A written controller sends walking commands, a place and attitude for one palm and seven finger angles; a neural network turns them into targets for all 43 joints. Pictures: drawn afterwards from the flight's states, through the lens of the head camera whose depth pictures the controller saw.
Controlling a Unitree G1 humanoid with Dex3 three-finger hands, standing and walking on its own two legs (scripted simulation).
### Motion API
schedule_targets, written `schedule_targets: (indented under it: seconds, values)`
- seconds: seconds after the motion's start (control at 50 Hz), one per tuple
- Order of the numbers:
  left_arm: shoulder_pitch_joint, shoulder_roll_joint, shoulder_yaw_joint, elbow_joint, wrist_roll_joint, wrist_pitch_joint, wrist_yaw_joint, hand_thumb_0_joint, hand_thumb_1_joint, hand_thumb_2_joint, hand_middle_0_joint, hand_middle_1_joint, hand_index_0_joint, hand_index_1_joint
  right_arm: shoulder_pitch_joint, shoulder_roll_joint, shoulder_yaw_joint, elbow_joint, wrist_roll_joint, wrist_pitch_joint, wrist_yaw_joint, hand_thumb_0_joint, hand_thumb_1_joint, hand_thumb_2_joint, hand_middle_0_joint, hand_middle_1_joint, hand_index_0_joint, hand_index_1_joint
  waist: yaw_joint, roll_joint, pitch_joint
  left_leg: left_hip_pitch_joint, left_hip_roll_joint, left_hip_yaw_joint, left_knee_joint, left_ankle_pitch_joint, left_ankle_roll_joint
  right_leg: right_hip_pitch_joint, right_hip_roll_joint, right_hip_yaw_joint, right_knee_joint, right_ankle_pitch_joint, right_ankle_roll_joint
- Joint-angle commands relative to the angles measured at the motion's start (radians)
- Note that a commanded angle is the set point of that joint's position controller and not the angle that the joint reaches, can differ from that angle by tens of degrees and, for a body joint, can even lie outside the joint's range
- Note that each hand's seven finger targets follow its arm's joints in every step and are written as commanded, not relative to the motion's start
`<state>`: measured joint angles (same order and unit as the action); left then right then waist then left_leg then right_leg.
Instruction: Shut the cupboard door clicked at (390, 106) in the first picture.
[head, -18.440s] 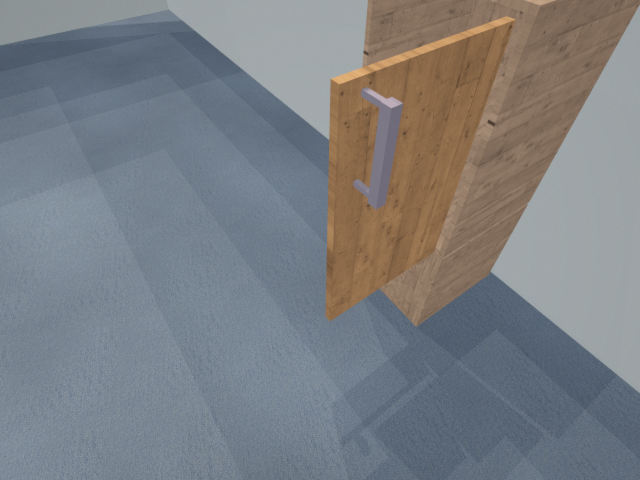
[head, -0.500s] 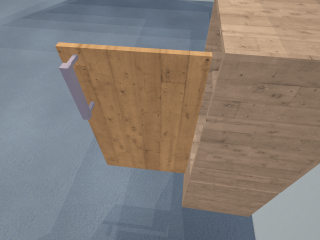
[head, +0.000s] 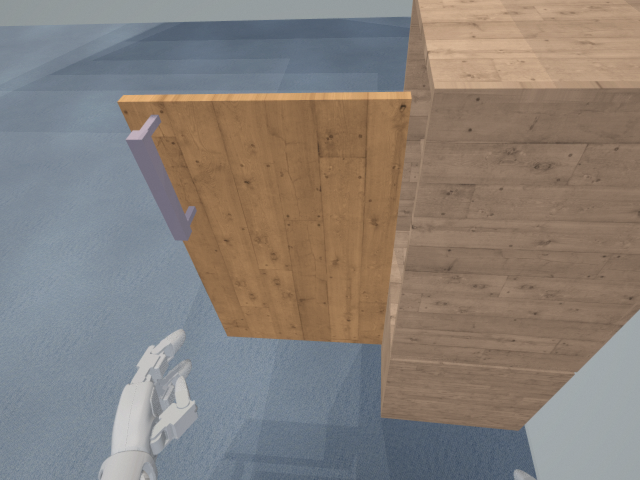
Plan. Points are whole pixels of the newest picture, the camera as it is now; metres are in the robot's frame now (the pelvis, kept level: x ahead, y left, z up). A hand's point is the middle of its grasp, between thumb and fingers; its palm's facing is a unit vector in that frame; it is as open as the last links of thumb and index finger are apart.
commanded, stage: raise the hand and make a fist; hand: left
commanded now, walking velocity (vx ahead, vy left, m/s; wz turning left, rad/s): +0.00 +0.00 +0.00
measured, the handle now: (168, 181) +0.47 +0.21 +0.15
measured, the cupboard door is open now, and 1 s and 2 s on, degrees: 91 91 91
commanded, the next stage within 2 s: bring the fist close to the handle in 1.72 s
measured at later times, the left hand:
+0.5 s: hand (194, 418) +0.19 +0.14 +0.05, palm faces -0.19 -0.98 -0.08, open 4.8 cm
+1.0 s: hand (131, 373) +0.22 +0.20 +0.10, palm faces -0.04 -0.99 -0.10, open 3.1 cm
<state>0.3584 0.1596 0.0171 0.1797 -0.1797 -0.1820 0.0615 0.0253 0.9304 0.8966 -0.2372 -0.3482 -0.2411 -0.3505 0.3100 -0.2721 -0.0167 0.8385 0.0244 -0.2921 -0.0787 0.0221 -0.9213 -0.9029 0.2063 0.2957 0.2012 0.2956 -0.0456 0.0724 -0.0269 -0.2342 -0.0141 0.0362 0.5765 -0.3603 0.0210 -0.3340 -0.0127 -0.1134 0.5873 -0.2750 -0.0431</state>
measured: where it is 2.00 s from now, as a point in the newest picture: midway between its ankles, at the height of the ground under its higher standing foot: outside the picture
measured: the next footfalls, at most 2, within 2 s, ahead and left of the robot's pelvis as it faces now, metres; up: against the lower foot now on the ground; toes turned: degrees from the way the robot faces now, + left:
none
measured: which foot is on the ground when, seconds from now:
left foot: down 0.00-1.00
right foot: down 0.00-1.00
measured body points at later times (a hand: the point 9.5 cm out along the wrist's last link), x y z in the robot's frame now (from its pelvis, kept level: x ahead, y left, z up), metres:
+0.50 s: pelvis -0.03 +0.02 -0.05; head +0.01 +0.01 +0.40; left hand +0.19 +0.20 +0.05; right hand +0.17 -0.17 -0.12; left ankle -0.04 +0.10 -0.73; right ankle +0.02 -0.09 -0.73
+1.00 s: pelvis +0.01 +0.02 -0.01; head +0.01 +0.02 +0.44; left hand +0.21 +0.26 +0.11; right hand +0.20 -0.21 -0.06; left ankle -0.04 +0.11 -0.73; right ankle +0.02 -0.09 -0.73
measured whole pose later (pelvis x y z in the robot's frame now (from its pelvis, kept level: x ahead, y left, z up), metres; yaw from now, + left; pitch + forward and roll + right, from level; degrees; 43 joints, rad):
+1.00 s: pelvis +0.01 +0.02 -0.01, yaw +0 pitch +3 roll -1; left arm 0.42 0.30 0.16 -0.31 -0.28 -0.08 -0.22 0.02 0.89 0.90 -1.12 -1.31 -1.13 -1.31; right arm 0.25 -0.24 0.03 0.53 0.05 -0.27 -0.08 0.02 -0.90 -0.90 0.20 0.30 0.20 0.30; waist 0.02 0.04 -0.07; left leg -0.33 -0.01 0.03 0.73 -0.45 0.05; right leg -0.41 -0.02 -0.11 0.69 -0.34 -0.02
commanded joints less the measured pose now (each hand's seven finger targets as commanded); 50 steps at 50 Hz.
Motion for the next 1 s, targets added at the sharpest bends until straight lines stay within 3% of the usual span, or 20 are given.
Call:
schedule_targets:
  seconds: [0.0,0.02,0.06,0.12,0.14,0.2,0.24,0.26,0.3,0.34,0.36,0.42,0.5,0.54,0.6,0.68,0.74,0.84,0.9,0.98]
  values:
    - [0.342,-0.053,0.028,0.019,-0.06,-0.259,-0.182,0.0,0.9,0.9,-0.383,-0.5,-0.383,-0.5,-0.123,-0.076,-0.056,-0.282,-0.016,-0.088,0.05,0.0,-0.9,-0.9,0.2,0.3,0.2,0.3,0.094,-0.511,0.043,-0.381,-0.02,-0.055,0.086,0.044,-0.024,-0.076,-0.04,0.116,-0.003,-0.109,0.047]
    - [0.387,-0.039,0.041,-0.007,-0.077,-0.324,-0.25,0.0,0.9,0.9,-0.402,-0.52,-0.402,-0.52,-0.143,-0.081,-0.062,-0.319,-0.018,-0.075,0.071,0.0,-0.9,-0.9,0.2,0.3,0.2,0.3,0.109,-0.469,-0.001,-0.413,-0.03,-0.04,0.124,0.035,-0.034,-0.052,-0.052,0.14,0.03,-0.058,0.043]
    - [0.379,0.062,0.116,-0.043,-0.067,-0.414,-0.365,0.0,0.9,0.9,-0.438,-0.56,-0.438,-0.56,-0.172,-0.101,-0.075,-0.383,-0.016,-0.043,0.109,0.0,-0.9,-0.9,0.2,0.3,0.2,0.3,0.122,-0.279,-0.1,-0.431,-0.044,-0.024,0.193,0.077,-0.04,-0.015,-0.075,0.17,0.119,0.076,0.015]
    - [0.295,0.157,0.164,-0.246,-0.035,-0.352,-0.361,0.0,0.9,0.9,-0.493,-0.62,-0.493,-0.62,-0.243,-0.091,-0.069,-0.49,0.0,0.012,0.103,0.0,-0.9,-0.9,0.2,0.3,0.2,0.3,0.151,-0.008,-0.135,-0.442,-0.054,0.023,0.2,0.065,-0.011,-0.073,-0.055,0.158,0.162,-0.016,-0.006]
    - [0.224,0.177,0.175,-0.324,-0.043,-0.33,-0.335,0.0,0.9,0.9,-0.512,-0.64,-0.512,-0.64,-0.235,-0.09,-0.066,-0.507,0.001,0.028,0.096,0.0,-0.9,-0.9,0.2,0.3,0.2,0.3,0.141,0.06,-0.125,-0.438,-0.047,0.012,0.189,0.018,-0.011,-0.115,-0.046,0.143,0.163,-0.106,-0.009]
    - [0.02,0.143,0.131,-0.57,-0.043,-0.349,-0.233,0.0,0.9,0.9,-0.567,-0.7,-0.567,-0.7,-0.168,-0.066,-0.047,-0.545,-0.005,0.027,0.077,0.0,-0.9,-0.9,0.2,0.3,0.2,0.3,0.068,0.114,-0.18,-0.392,-0.023,-0.029,0.214,-0.039,0.005,-0.223,-0.013,0.115,0.191,-0.178,0.0]
    - [-0.171,0.14,0.081,-0.764,-0.04,-0.422,-0.193,0.0,0.9,0.9,-0.603,-0.74,-0.603,-0.74,-0.134,-0.066,-0.039,-0.535,-0.016,0.014,0.064,0.0,-0.9,-0.9,0.2,0.3,0.2,0.3,0.001,0.057,-0.253,-0.364,-0.007,-0.064,0.266,-0.041,0.014,-0.273,0.004,0.109,0.23,-0.167,0.011]
    - [-0.155,0.124,0.052,-0.761,-0.036,-0.446,-0.192,0.0,0.9,0.9,-0.622,-0.76,-0.622,-0.76,-0.12,-0.07,-0.039,-0.515,-0.013,0.004,0.056,0.0,-0.9,-0.9,0.2,0.3,0.2,0.3,-0.003,0.032,-0.261,-0.362,0.002,-0.078,0.272,-0.043,0.014,-0.291,0.009,0.113,0.232,-0.176,0.007]
    - [-0.142,0.049,-0.065,-0.731,-0.047,-0.472,-0.228,0.0,0.9,0.9,-0.658,-0.8,-0.658,-0.8,-0.116,-0.087,-0.028,-0.493,-0.002,-0.022,0.047,0.0,-0.9,-0.9,0.2,0.3,0.2,0.3,-0.041,0.019,-0.211,-0.36,0.011,-0.099,0.286,-0.059,0.016,-0.338,0.018,0.099,0.243,-0.166,0.01]
    - [-0.175,0.054,-0.108,-0.676,-0.04,-0.43,-0.274,0.0,0.9,0.9,-0.695,-0.84,-0.695,-0.84,-0.123,-0.105,-0.013,-0.481,0.005,-0.032,0.033,0.0,-0.9,-0.9,0.2,0.3,0.2,0.3,-0.063,0.022,-0.164,-0.362,0.014,-0.121,0.276,-0.086,0.022,-0.346,0.018,0.087,0.233,-0.165,0.013]
    - [-0.157,0.092,-0.082,-0.623,-0.034,-0.381,-0.289,0.0,0.9,0.9,-0.713,-0.86,-0.713,-0.86,-0.102,-0.108,-0.014,-0.473,0.012,-0.032,0.027,0.0,-0.9,-0.9,0.2,0.3,0.2,0.3,-0.059,-0.019,-0.156,-0.375,0.015,-0.13,0.256,-0.109,0.019,-0.318,0.013,0.086,0.215,-0.181,0.016]
    - [0.061,0.152,-0.009,-0.439,-0.001,-0.15,-0.331,0.0,0.9,0.9,-0.768,-0.92,-0.768,-0.92,-0.104,-0.107,-0.013,-0.507,0.034,-0.002,0.019,0.0,-0.9,-0.9,0.2,0.3,0.2,0.3,0.012,-0.128,-0.127,-0.419,0.013,-0.119,0.184,-0.121,0.015,-0.22,-0.001,0.095,0.141,-0.219,0.023]
    - [0.13,0.207,0.164,-0.592,-0.056,0.074,-0.296,0.0,0.9,0.9,-0.842,-1.0,-0.842,-1.0,-0.189,-0.064,0.003,-0.567,0.04,0.06,0.009,0.0,-0.9,-0.9,0.2,0.3,0.2,0.3,0.117,-0.116,-0.241,-0.341,0.0,-0.086,0.106,0.061,0.0,0.0,-0.016,0.062,0.146,-0.036,0.023]
    - [0.128,0.207,0.25,-0.668,-0.112,0.074,-0.226,0.0,0.9,0.9,-0.878,-1.04,-0.878,-1.04,-0.203,-0.041,0.017,-0.555,0.028,0.066,0.002,0.0,-0.9,-0.9,0.2,0.3,0.2,0.3,0.141,-0.092,-0.239,-0.312,0.006,-0.089,0.093,0.155,-0.014,0.05,-0.004,0.039,0.158,0.064,0.015]
    - [0.125,0.179,0.262,-0.751,-0.13,-0.027,-0.16,0.0,0.9,0.9,-0.933,-1.1,-0.933,-1.1,-0.128,-0.028,0.017,-0.523,0.015,0.036,0.013,0.0,-0.9,-0.9,0.2,0.3,0.2,0.3,0.131,-0.063,-0.239,-0.256,0.02,-0.08,0.084,0.312,-0.035,0.05,0.01,0.026,0.165,0.208,0.011]
    - [0.062,0.124,0.098,-0.761,-0.075,-0.147,-0.208,0.0,0.9,0.9,-1.007,-1.18,-1.007,-1.18,-0.071,-0.059,0.008,-0.479,0.01,-0.023,0.036,0.0,-0.9,-0.9,0.2,0.3,0.2,0.3,0.053,-0.007,-0.195,-0.192,0.03,-0.084,0.112,0.389,-0.036,-0.048,0.011,0.029,0.159,0.219,0.02]
    - [0.015,0.095,0.014,-0.675,-0.07,-0.115,-0.295,0.0,0.9,0.9,-1.062,-1.24,-1.062,-1.24,-0.073,-0.092,0.003,-0.457,0.023,-0.051,0.027,0.0,-0.9,-0.9,0.2,0.3,0.2,0.3,0.001,-0.038,-0.102,-0.199,0.031,-0.101,0.109,0.244,-0.014,-0.102,0.007,0.039,0.108,0.118,0.024]
    - [0.031,0.3,0.249,-0.687,-0.063,-0.002,-0.296,0.0,0.9,0.9,-1.153,-1.34,-1.153,-1.34,-0.106,-0.097,-0.006,-0.46,0.03,-0.055,0.001,0.0,-0.9,-0.9,0.2,0.3,0.2,0.3,0.078,-0.055,-0.19,-0.175,0.017,-0.099,0.046,0.201,-0.003,0.036,-0.009,0.05,0.061,0.092,0.019]
    - [-0.005,0.269,0.303,-0.751,-0.118,0.016,-0.265,0.0,0.9,0.9,-1.208,-1.4,-1.208,-1.4,-0.126,-0.067,0.009,-0.468,0.029,-0.038,-0.002,0.0,-0.9,-0.9,0.2,0.3,0.2,0.3,0.106,-0.021,-0.214,-0.125,0.018,-0.085,0.016,0.328,-0.022,0.11,-0.006,0.034,0.059,0.222,0.017]
    - [-0.106,0.223,0.268,-0.762,-0.157,0.022,-0.268,0.0,0.9,0.9,-1.282,-1.48,-1.282,-1.48,-0.126,-0.069,0.028,-0.446,0.032,-0.042,0.002,0.0,-0.9,-0.9,0.2,0.3,0.2,0.3,0.087,0.021,-0.156,-0.057,0.028,-0.088,-0.005,0.442,-0.04,0.107,0.008,0.019,0.029,0.302,0.02]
